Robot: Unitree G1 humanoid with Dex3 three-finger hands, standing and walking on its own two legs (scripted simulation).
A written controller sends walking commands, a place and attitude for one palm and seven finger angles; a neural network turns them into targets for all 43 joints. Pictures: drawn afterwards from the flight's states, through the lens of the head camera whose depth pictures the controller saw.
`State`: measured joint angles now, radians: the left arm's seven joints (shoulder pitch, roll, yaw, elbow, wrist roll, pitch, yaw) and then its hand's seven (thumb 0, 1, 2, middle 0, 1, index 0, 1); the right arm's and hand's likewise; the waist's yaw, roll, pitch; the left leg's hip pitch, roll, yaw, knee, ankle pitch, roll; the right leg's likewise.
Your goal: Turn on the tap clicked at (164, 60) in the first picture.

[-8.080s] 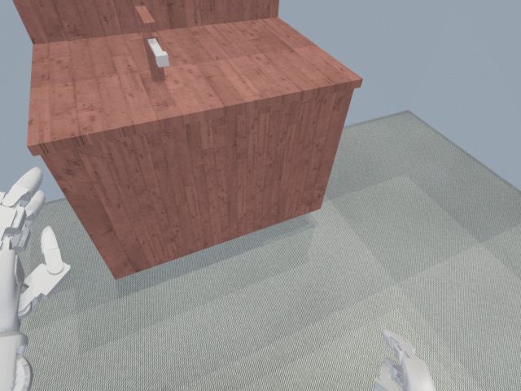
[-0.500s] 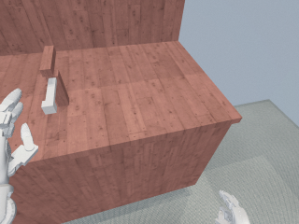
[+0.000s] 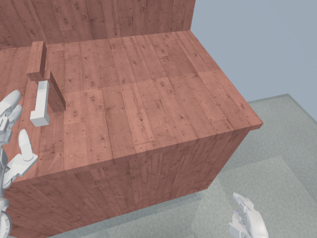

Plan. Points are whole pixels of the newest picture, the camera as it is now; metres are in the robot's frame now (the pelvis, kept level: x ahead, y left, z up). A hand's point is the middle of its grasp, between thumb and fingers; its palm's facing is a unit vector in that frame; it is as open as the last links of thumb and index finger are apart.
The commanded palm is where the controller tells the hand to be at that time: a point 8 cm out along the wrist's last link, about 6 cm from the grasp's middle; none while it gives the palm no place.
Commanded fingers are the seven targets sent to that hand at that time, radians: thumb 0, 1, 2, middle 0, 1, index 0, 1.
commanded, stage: come to a stop and stand still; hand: left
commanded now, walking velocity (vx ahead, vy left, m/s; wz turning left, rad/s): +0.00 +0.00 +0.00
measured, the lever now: (40, 118) +0.34 +0.30 +0.12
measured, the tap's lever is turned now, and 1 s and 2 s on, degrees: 0 0 0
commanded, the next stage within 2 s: look again from close up in 0.18 s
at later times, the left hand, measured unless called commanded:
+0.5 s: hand (35, 156) +0.21 +0.23 +0.18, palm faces +0.38 -0.86 -0.36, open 7.4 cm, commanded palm +0.14 +0.27 +0.18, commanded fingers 0.00 0.90 0.90 -0.20 -0.30 -0.20 -0.30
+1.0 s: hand out of the picture +0.22 +0.28 +0.21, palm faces +0.48 -0.77 -0.42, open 7.4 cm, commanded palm +0.12 +0.27 +0.18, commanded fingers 0.00 0.90 0.90 -0.20 -0.30 -0.20 -0.30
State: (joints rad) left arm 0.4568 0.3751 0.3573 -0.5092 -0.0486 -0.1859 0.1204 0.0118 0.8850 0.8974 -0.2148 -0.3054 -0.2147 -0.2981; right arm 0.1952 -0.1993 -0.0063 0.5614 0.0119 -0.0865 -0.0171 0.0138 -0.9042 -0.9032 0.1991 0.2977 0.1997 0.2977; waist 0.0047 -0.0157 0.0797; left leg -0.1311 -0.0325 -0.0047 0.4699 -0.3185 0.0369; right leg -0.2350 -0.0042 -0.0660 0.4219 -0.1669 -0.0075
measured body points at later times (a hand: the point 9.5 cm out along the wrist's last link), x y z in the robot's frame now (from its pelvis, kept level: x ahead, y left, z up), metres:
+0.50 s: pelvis -0.03 -0.01 +0.00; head -0.02 -0.01 +0.45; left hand +0.19 +0.27 +0.20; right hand +0.15 -0.22 -0.08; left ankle -0.04 +0.09 -0.74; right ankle +0.04 -0.12 -0.74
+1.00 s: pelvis -0.05 +0.00 -0.01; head -0.04 +0.02 +0.44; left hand +0.19 +0.31 +0.23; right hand +0.12 -0.22 -0.08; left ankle -0.04 +0.09 -0.74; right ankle +0.04 -0.12 -0.74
